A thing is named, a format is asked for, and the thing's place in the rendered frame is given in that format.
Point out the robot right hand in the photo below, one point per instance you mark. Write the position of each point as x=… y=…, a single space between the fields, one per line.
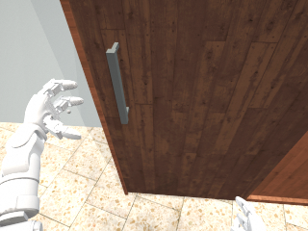
x=251 y=221

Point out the left robot forearm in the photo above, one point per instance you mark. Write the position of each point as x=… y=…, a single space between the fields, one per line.
x=20 y=173

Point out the robot left hand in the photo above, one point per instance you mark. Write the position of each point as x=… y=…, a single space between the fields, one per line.
x=40 y=108

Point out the left robot upper arm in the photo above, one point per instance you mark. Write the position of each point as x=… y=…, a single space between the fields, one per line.
x=30 y=225

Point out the wardrobe door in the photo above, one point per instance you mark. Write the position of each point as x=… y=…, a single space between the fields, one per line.
x=217 y=90
x=290 y=177

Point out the handle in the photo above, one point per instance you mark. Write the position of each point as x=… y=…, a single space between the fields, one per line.
x=113 y=64

